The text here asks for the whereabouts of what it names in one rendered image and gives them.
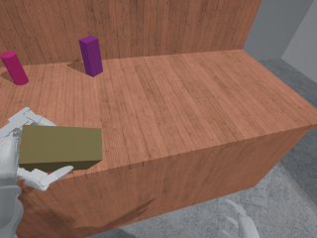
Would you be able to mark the sponge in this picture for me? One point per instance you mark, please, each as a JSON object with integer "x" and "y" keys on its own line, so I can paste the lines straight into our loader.
{"x": 50, "y": 148}

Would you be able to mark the table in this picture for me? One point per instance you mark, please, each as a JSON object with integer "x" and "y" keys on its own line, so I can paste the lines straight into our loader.
{"x": 186, "y": 115}

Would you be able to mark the robot left forearm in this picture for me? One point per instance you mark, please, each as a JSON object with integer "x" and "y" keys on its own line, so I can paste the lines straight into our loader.
{"x": 11, "y": 210}

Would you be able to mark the robot left hand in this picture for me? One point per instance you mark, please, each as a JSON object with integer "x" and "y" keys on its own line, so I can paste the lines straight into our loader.
{"x": 10, "y": 136}

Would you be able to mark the robot right hand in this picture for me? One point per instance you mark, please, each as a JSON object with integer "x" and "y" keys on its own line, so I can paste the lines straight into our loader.
{"x": 244, "y": 228}

